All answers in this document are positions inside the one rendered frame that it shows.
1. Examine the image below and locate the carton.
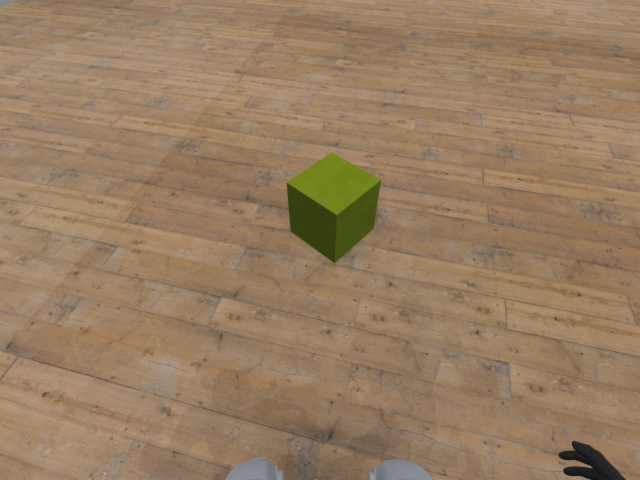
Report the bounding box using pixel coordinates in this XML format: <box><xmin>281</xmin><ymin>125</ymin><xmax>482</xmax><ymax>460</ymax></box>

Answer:
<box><xmin>287</xmin><ymin>152</ymin><xmax>381</xmax><ymax>263</ymax></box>

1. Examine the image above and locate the right robot thigh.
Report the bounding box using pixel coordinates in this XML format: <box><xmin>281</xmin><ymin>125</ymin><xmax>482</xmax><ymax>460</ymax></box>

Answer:
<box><xmin>367</xmin><ymin>460</ymin><xmax>434</xmax><ymax>480</ymax></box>

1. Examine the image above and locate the robot right hand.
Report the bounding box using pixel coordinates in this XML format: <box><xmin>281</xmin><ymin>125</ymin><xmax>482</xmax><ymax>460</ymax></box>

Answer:
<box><xmin>559</xmin><ymin>441</ymin><xmax>626</xmax><ymax>480</ymax></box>

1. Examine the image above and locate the robot thigh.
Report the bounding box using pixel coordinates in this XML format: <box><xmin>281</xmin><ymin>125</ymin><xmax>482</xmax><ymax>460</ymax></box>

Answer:
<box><xmin>367</xmin><ymin>460</ymin><xmax>434</xmax><ymax>480</ymax></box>
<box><xmin>225</xmin><ymin>459</ymin><xmax>284</xmax><ymax>480</ymax></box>

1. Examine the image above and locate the left robot thigh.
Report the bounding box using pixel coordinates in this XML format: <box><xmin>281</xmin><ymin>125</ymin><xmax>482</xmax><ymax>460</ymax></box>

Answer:
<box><xmin>225</xmin><ymin>459</ymin><xmax>284</xmax><ymax>480</ymax></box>

